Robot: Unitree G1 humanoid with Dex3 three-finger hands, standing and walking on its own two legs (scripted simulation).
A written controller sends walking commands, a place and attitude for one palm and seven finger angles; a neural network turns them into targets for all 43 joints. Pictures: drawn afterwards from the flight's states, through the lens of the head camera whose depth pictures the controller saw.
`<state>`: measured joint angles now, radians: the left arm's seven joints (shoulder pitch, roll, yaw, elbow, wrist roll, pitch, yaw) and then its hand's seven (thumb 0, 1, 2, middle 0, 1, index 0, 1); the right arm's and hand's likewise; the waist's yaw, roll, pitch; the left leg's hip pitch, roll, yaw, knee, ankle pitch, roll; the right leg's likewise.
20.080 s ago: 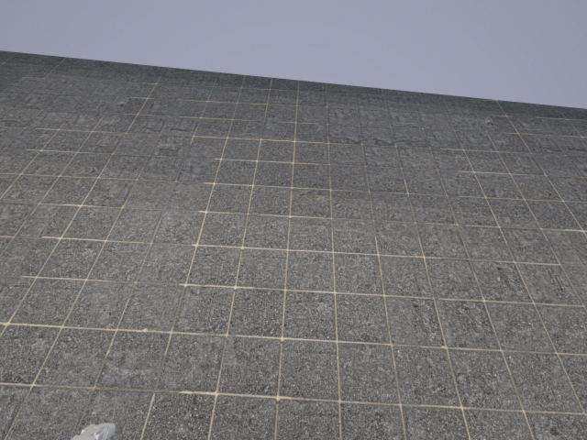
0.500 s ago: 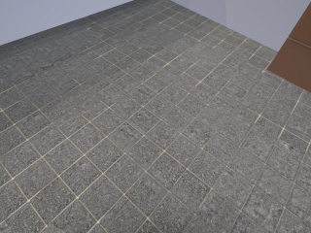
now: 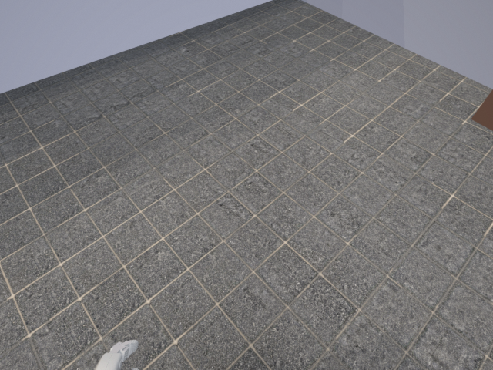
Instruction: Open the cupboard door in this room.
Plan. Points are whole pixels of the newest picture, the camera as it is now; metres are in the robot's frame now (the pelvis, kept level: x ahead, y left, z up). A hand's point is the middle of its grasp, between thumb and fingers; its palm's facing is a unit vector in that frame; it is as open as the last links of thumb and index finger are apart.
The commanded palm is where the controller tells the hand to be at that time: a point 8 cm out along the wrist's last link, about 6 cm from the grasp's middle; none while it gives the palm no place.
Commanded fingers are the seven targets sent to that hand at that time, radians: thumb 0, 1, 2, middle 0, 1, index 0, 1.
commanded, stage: turn or walk to find it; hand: left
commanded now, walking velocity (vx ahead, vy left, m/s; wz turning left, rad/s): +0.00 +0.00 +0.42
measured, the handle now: out of the picture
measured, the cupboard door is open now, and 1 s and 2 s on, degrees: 0 0 0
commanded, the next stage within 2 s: none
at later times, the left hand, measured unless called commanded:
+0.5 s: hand out of the picture -0.06 +0.25 -0.19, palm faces +0.28 -0.93 -0.24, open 7.4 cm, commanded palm none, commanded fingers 0.00 0.90 0.90 -0.20 -0.30 -0.20 -0.30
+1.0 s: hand out of the picture +0.01 +0.22 -0.14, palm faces +0.40 -0.88 -0.26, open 7.4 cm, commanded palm none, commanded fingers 0.00 0.90 0.90 -0.20 -0.30 -0.20 -0.30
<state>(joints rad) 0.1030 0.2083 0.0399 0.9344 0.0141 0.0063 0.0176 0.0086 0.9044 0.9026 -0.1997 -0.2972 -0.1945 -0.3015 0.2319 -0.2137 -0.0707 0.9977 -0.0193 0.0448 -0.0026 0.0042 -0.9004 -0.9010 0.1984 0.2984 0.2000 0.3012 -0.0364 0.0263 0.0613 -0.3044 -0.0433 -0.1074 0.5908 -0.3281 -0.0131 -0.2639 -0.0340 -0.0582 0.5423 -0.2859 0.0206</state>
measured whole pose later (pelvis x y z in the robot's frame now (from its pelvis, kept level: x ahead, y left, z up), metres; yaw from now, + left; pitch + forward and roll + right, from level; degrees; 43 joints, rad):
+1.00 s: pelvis -0.02 -0.01 +0.00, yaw +26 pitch +0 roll +1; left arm 0.11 0.19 0.04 0.92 0.01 0.01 0.02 0.01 0.90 0.90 -0.20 -0.30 -0.20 -0.30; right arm 0.25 -0.21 -0.07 0.99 -0.02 0.06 0.00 0.01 -0.90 -0.90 0.20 0.30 0.20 0.30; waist -0.05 0.04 0.06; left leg -0.34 -0.06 -0.11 0.65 -0.35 -0.01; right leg -0.27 -0.03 -0.07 0.56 -0.29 0.00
